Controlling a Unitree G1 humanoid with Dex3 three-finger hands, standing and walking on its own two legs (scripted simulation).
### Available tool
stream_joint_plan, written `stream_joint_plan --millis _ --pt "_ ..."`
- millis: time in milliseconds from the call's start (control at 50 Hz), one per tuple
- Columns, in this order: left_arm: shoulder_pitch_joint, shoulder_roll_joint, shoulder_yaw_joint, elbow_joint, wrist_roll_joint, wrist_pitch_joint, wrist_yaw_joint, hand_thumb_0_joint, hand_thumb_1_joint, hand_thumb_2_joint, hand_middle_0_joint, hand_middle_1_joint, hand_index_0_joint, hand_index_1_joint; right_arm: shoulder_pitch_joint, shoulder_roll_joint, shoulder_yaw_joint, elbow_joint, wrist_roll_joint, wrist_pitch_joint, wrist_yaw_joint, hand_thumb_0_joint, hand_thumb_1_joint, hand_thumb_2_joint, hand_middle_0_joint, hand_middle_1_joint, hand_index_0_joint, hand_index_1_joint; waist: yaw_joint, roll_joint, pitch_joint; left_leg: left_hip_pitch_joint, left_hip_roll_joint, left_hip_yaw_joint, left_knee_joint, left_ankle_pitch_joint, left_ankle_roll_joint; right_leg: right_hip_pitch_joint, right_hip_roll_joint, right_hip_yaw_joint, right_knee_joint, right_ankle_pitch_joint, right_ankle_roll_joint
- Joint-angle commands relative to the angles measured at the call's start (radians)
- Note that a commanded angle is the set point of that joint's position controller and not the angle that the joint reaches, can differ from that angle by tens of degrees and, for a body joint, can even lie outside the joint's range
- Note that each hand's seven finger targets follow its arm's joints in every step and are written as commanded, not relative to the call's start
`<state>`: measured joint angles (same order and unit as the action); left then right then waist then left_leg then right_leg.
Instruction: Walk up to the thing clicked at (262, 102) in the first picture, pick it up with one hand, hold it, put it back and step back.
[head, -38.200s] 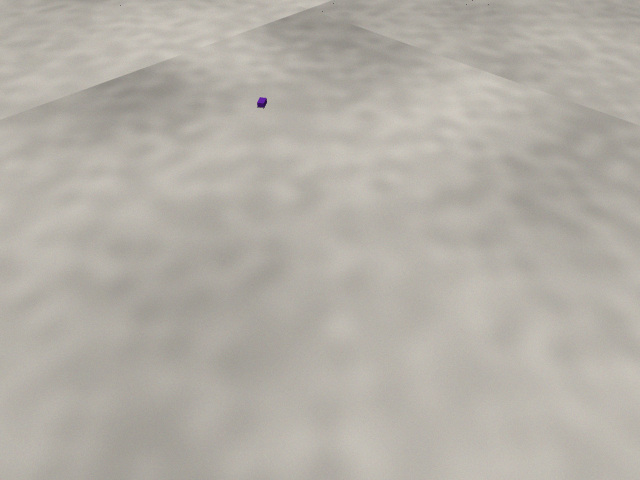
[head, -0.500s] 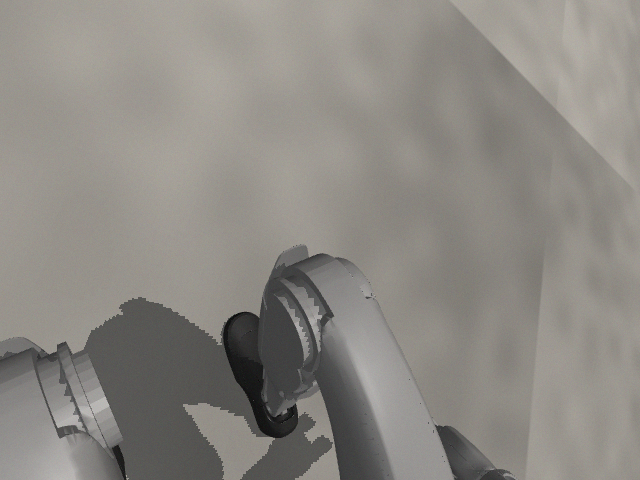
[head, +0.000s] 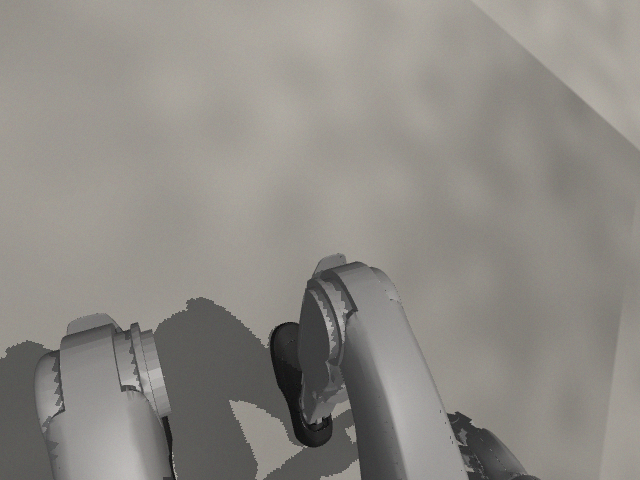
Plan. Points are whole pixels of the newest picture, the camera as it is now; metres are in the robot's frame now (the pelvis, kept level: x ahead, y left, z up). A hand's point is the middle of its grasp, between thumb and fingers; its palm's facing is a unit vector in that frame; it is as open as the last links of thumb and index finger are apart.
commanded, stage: settle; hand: left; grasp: from above
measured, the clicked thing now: out of the picture +0.50 +0.35 -0.22
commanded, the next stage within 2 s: lift in 0.14 s
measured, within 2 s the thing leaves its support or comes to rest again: neither
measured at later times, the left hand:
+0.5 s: hand out of the picture +0.47 +0.34 -0.11, palm faces -0.49 -0.06 -0.87, open 6.9 cm
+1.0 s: hand out of the picture +0.39 +0.34 +0.06, palm faces -0.45 -0.07 -0.89, open 6.9 cm
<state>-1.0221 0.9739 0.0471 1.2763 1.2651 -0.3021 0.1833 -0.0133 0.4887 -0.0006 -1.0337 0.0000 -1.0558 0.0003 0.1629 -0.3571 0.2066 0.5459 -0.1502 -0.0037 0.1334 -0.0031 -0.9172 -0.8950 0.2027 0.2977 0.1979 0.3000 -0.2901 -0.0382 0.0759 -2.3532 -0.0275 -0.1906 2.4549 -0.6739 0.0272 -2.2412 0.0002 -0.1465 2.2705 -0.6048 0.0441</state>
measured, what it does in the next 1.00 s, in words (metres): rises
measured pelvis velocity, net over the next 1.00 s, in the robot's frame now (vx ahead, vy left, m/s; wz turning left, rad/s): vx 0.00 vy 0.00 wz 0.14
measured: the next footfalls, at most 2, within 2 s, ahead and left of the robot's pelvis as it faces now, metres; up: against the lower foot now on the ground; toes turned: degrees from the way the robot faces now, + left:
none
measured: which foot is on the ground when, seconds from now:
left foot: down 0.00-1.00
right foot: down 0.00-1.00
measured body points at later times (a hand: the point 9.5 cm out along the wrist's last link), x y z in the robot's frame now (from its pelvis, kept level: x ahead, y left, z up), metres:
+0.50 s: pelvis +0.00 +0.00 +0.03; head +0.24 +0.09 +0.39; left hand +0.49 +0.34 -0.06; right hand +0.06 -0.27 -0.06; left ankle +0.07 +0.11 -0.29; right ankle +0.13 -0.13 -0.29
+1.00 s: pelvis +0.00 +0.00 +0.14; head +0.18 +0.06 +0.54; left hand +0.41 +0.34 +0.11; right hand +0.15 -0.25 +0.01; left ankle +0.07 +0.11 -0.29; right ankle +0.13 -0.13 -0.29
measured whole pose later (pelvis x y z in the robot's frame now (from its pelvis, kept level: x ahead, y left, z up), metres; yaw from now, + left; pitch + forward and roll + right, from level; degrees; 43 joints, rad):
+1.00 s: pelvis +0.00 +0.00 +0.14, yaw +8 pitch +33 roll -6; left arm -0.63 0.71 -0.01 0.81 1.03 -0.27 -0.02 -0.01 0.51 0.00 -0.96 -0.13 -1.01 -0.09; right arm 0.14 -0.27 0.01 0.61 0.00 0.11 0.03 0.00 -0.92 -0.90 0.20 0.30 0.20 0.30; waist -0.12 0.06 -0.16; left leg -1.92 -0.01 -0.06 1.99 -0.64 0.03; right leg -1.88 -0.02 -0.04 1.90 -0.59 0.05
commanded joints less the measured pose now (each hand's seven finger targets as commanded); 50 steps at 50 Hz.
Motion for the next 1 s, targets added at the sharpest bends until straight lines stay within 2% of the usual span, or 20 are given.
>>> stream_joint_plan --millis 0,20,100,200,220,240,260,280,300,340,400,460,500,540,600,700,760,880,920,980 --pt "-0.336 0.252 0.058 -0.182 -0.014 -0.014 0.034 0.0 0.823 0.014 -1.18 -0.028 -1.208 -0.002 0.216 -0.288 -0.12 0.009 0.006 0.022 -0.03 0.0 -0.907 -0.901 0.2 0.3 0.199 0.3 -0.047 0.464 -0.699 0.576 0.012 0.05 -0.274 0.221 -0.029 0.27 0.03 -0.062 -0.191 0.165 -0.103" --pt "-0.349 0.252 0.052 -0.193 -0.007 -0.014 0.038 0.0 0.829 0.028 -1.189 -0.031 -1.215 -0.007 0.213 -0.277 -0.116 0.006 0.007 0.028 -0.031 0.0 -0.905 -0.9 0.2 0.3 0.199 0.3 -0.046 0.474 -0.732 0.581 0.019 0.065 -0.279 0.217 -0.026 0.294 0.033 -0.061 -0.191 0.167 -0.098" --pt "-0.347 0.238 0.051 -0.175 -0.004 0.003 0.048 0.0 0.814 0.017 -1.168 -0.035 -1.197 -0.007 0.212 -0.27 -0.124 0.013 0.014 0.038 -0.036 0.0 -0.904 -0.9 0.2 0.3 0.2 0.3 -0.03 0.488 -0.741 0.589 0.013 0.075 -0.305 0.203 -0.023 0.272 0.03 -0.053 -0.197 0.158 -0.101" --pt "-0.362 0.213 0.028 -0.169 -0.019 0.028 0.029 0.0 0.791 0.057 -1.162 -0.052 -1.185 -0.031 0.218 -0.251 -0.126 0.015 0.019 0.049 -0.041 0.0 -0.905 -0.9 0.2 0.3 0.199 0.3 -0.047 0.436 -0.74 0.553 0.013 0.097 -0.319 0.173 -0.008 0.316 0.031 -0.04 -0.224 0.142 -0.095" --pt "-0.375 0.221 0.037 -0.174 -0.025 0.031 0.024 0.0 0.814 0.0 -1.186 -0.101 -1.228 -0.058 0.221 -0.257 -0.134 0.018 0.022 0.052 -0.045 0.0 -0.938 -0.914 0.198 0.3 0.199 0.3 -0.042 0.418 -0.75 0.546 0.01 0.098 -0.316 0.166 -0.004 0.312 0.029 -0.036 -0.232 0.137 -0.096" --pt "-0.342 0.209 0.034 -0.162 -0.03 0.036 0.016 0.0 0.742 0.035 -1.127 -0.021 -1.148 0.0 0.225 -0.253 -0.135 0.017 0.023 0.052 -0.047 0.0 -0.891 -0.896 0.201 0.3 0.2 0.3 -0.034 0.414 -0.745 0.557 0.009 0.098 -0.323 0.174 -0.007 0.313 0.028 -0.035 -0.234 0.136 -0.099" --pt "-0.341 0.209 0.038 -0.175 -0.037 0.037 0.006 0.0 0.798 0.0 -1.163 -0.097 -1.209 -0.05 0.233 -0.257 -0.14 0.016 0.025 0.053 -0.047 0.0 -0.936 -0.913 0.199 0.3 0.199 0.3 -0.034 0.428 -0.746 0.554 0.006 0.098 -0.327 0.184 -0.009 0.319 0.024 -0.034 -0.236 0.143 -0.098" --pt "-0.344 0.204 0.04 -0.197 -0.045 0.04 -0.005 0.0 0.718 0.08 -1.083 -0.077 -1.129 -0.079 0.237 -0.259 -0.144 0.013 0.028 0.055 -0.049 0.0 -0.901 -0.896 0.201 0.3 0.2 0.3 -0.028 0.432 -0.762 0.579 0.004 0.085 -0.34 0.189 -0.013 0.308 0.022 -0.036 -0.237 0.143 -0.101" --pt "-0.345 0.227 0.054 -0.232 -0.047 0.04 -0.016 0.0 0.776 0.007 -1.135 -0.105 -1.178 -0.062 0.238 -0.259 -0.152 0.012 0.032 0.058 -0.05 0.0 -0.924 -0.909 0.199 0.3 0.199 0.3 -0.014 0.457 -0.794 0.614 0.006 0.084 -0.349 0.211 -0.016 0.313 0.019 -0.034 -0.231 0.156 -0.1" --pt "-0.329 0.224 0.063 -0.264 -0.063 0.044 -0.039 0.0 0.784 0.03 -1.118 -0.118 -1.164 -0.071 0.25 -0.255 -0.163 0.001 0.04 0.066 -0.051 0.0 -0.915 -0.907 0.199 0.3 0.199 0.3 -0.005 0.478 -0.837 0.656 0.002 0.08 -0.369 0.242 -0.02 0.339 0.015 -0.028 -0.24 0.174 -0.102" --pt "-0.284 0.229 0.076 -0.288 -0.101 0.049 -0.085 0.0 0.774 0.058 -1.117 -0.131 -1.159 -0.088 0.247 -0.245 -0.176 -0.01 0.05 0.085 -0.054 0.0 -0.916 -0.908 0.199 0.3 0.199 0.3 0.01 0.422 -0.867 0.615 -0.001 0.106 -0.387 0.203 -0.005 0.393 0.016 -0.012 -0.274 0.148 -0.099" --pt "-0.205 0.205 0.078 -0.311 -0.127 0.046 -0.137 0.0 0.767 0.062 -1.122 -0.121 -1.16 -0.082 0.247 -0.231 -0.186 -0.005 0.055 0.099 -0.061 0.0 -0.919 -0.909 0.199 0.3 0.199 0.3 0.033 0.392 -0.852 0.623 -0.006 0.119 -0.399 0.205 -0.001 0.413 0.013 0.002 -0.3 0.143 -0.103" --pt "-0.188 0.208 0.092 -0.383 -0.137 0.031 -0.159 0.0 0.76 0.063 -1.111 -0.122 -1.149 -0.083 0.241 -0.225 -0.197 -0.008 0.063 0.109 -0.068 0.0 -0.918 -0.908 0.199 0.3 0.199 0.3 0.059 0.418 -0.898 0.671 -0.005 0.116 -0.425 0.213 -0.006 0.408 0.012 0.009 -0.302 0.143 -0.108" --pt "-0.182 0.189 0.092 -0.457 -0.161 0.012 -0.181 0.0 0.76 0.055 -1.106 -0.123 -1.147 -0.081 0.236 -0.213 -0.208 -0.009 0.069 0.116 -0.072 0.0 -0.918 -0.908 0.199 0.3 0.199 0.3 0.067 0.422 -0.927 0.708 -0.002 0.119 -0.45 0.214 -0.004 0.434 0.012 0.019 -0.323 0.148 -0.105" --pt "-0.14 0.161 0.096 -0.494 -0.198 -0.014 -0.202 0.0 0.778 0.053 -1.112 -0.128 -1.156 -0.083 0.227 -0.201 -0.223 0.001 0.081 0.12 -0.083 0.0 -0.918 -0.908 0.2 0.3 0.199 0.3 0.072 0.385 -0.903 0.71 -0.005 0.117 -0.486 0.192 -0.001 0.438 0.007 0.031 -0.35 0.14 -0.102" --pt "-0.108 0.129 0.098 -0.566 -0.221 -0.044 -0.191 0.0 0.769 0.07 -1.09 -0.144 -1.135 -0.098 0.194 -0.184 -0.251 0.009 0.101 0.117 -0.101 0.0 -0.911 -0.905 0.2 0.3 0.2 0.3 0.1 0.394 -0.887 0.801 0.005 0.085 -0.592 0.124 -0.004 0.416 0.004 0.041 -0.39 0.108 -0.099" --pt "-0.041 0.068 0.068 -0.566 -0.235 -0.035 -0.178 0.0 0.794 0.07 -1.081 -0.189 -1.135 -0.133 0.182 -0.167 -0.26 0.012 0.114 0.109 -0.105 0.0 -0.908 -0.904 0.2 0.3 0.2 0.3 0.105 0.361 -0.882 0.837 0.015 0.074 -0.669 0.057 0.003 0.473 0.009 0.04 -0.426 0.095 -0.085" --pt "0.022 0.021 0.053 -0.653 -0.247 0.017 -0.156 0.0 0.79 0.092 -1.09 -0.174 -1.134 -0.128 0.165 -0.149 -0.281 0.026 0.138 0.101 -0.117 0.0 -0.908 -0.904 0.2 0.3 0.2 0.3 0.128 0.335 -0.917 0.993 0.023 0.057 -0.77 0.166 0.0 0.579 0.007 0.047 -0.502 0.166 -0.072" --pt "0.061 0.022 0.054 -0.656 -0.258 0.036 -0.157 0.0 0.76 0.091 -1.06 -0.202 -1.108 -0.152 0.157 -0.137 -0.282 0.023 0.146 0.097 -0.126 0.0 -0.909 -0.904 0.2 0.3 0.2 0.3 0.132 0.294 -0.881 0.994 0.022 0.076 -0.806 0.142 0.005 0.648 0.009 0.055 -0.561 0.154 -0.069" --pt "0.134 -0.028 0.035 -0.662 -0.28 0.062 -0.16 0.0 0.752 0.084 -1.057 -0.186 -1.105 -0.136 0.136 -0.117 -0.283 0.018 0.154 0.09 -0.136 0.0 -0.902 -0.901 0.2 0.3 0.2 0.3 0.144 0.233 -0.829 1.011 0.021 0.094 -0.871 0.099 0.01 0.747 0.011 0.065 -0.647 0.127 -0.065"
